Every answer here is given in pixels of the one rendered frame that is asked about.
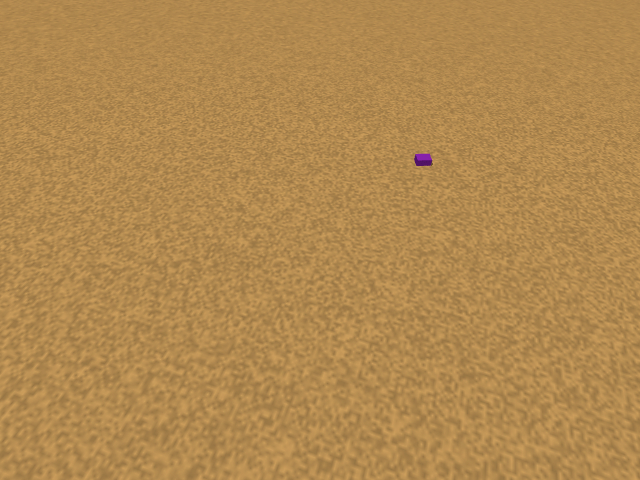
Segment small box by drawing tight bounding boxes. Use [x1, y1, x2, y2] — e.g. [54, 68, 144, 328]
[414, 154, 432, 166]

